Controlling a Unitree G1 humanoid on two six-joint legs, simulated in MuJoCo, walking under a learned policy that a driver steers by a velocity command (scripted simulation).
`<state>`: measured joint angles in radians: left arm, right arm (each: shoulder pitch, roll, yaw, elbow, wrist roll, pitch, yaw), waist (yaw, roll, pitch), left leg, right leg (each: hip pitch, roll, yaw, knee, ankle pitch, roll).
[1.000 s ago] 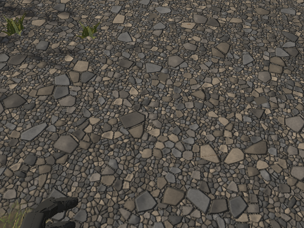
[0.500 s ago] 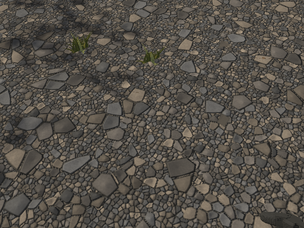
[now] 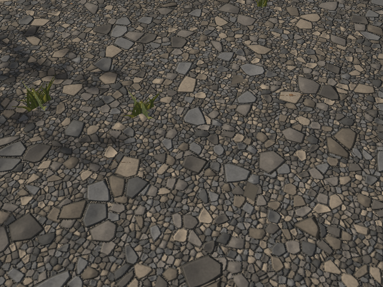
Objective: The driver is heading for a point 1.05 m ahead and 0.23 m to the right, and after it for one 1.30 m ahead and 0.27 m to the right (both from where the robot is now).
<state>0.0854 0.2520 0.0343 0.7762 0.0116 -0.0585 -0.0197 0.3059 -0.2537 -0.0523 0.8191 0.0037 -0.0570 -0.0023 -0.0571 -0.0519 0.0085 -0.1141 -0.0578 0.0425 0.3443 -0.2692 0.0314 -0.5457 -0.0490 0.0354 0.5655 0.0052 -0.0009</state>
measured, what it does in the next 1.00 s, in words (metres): walks ahead: right foot, then left foot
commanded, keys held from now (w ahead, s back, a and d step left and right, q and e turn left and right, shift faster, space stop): no key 0.38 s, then w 0.60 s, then w+e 0.02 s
